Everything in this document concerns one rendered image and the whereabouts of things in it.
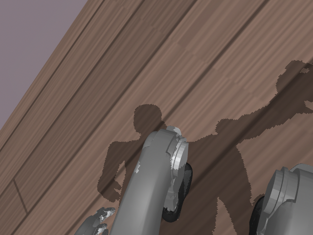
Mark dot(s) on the right robot foot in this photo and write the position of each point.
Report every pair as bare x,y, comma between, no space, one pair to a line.
254,220

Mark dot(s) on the left robot hand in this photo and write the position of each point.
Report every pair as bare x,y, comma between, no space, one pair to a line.
92,226

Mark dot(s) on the left robot foot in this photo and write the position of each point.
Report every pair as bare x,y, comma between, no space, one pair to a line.
172,216

